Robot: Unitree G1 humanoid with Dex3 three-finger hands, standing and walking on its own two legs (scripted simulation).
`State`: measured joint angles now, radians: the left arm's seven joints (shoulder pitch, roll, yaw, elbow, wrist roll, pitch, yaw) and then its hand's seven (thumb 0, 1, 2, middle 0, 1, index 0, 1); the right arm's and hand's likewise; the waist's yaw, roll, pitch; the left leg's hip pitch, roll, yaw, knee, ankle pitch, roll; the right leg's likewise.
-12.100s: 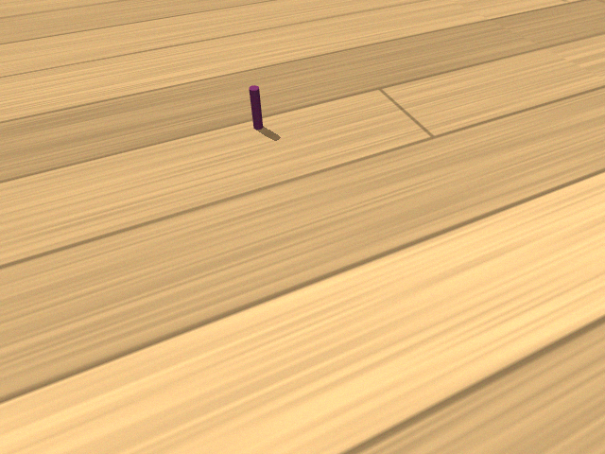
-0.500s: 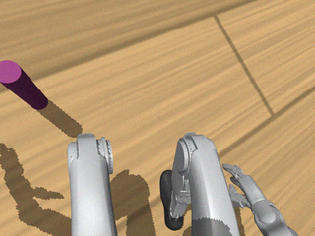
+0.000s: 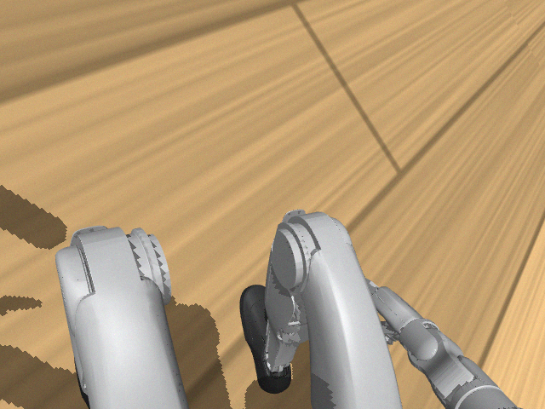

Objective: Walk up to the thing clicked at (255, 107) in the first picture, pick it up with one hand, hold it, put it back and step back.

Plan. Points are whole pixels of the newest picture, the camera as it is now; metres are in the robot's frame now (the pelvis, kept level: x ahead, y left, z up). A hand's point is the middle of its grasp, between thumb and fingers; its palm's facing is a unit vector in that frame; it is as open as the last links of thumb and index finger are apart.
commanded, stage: close in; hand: left
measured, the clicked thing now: out of the picture +0.43 +0.38 -0.16
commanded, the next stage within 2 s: rest palm in 0.40 s
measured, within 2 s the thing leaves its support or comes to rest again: leaves its support in 1.70 s
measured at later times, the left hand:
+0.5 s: hand out of the picture +0.38 +0.37 -0.15, palm faces +0.53 -0.85 +0.02, open 17.4 cm
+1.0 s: hand out of the picture +0.41 +0.36 -0.16, palm faces +0.54 -0.84 +0.00, open 13.1 cm
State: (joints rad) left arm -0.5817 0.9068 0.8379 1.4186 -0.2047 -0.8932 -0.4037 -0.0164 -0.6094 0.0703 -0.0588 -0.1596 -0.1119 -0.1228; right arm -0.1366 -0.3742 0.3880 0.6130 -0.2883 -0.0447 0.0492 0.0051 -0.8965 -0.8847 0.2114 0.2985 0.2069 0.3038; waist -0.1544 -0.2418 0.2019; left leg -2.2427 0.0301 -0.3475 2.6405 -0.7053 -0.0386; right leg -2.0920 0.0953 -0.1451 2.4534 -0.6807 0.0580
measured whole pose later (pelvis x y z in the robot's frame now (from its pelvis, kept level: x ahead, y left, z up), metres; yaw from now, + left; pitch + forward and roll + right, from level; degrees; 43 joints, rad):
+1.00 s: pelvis +0.00 +0.01 +0.00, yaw -2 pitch +13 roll -17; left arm -0.62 0.85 0.68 1.37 -0.11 -1.01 -0.06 -0.01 -0.10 0.40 -0.35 -0.33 -0.36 -0.34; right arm -0.15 -0.36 0.45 0.57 -0.33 0.07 0.13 0.00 -0.88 -0.89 0.21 0.30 0.21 0.30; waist -0.20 -0.25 0.25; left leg -2.25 0.04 -0.38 2.67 -0.71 -0.02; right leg -2.08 0.11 -0.17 2.45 -0.66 0.07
